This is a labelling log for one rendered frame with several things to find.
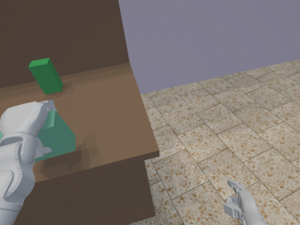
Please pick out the robot left hand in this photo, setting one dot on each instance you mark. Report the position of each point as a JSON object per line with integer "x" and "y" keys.
{"x": 28, "y": 118}

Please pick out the right robot forearm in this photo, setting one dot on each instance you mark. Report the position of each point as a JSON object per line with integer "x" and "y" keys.
{"x": 252, "y": 218}

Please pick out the left robot forearm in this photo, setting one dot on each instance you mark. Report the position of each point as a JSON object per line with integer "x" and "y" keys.
{"x": 17, "y": 158}

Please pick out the sponge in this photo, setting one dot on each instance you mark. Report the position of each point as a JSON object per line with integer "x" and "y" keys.
{"x": 56, "y": 135}

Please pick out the robot right hand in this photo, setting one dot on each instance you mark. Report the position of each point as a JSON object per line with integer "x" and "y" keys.
{"x": 234, "y": 207}

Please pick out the table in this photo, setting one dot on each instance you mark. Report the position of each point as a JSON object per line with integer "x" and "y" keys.
{"x": 104, "y": 181}

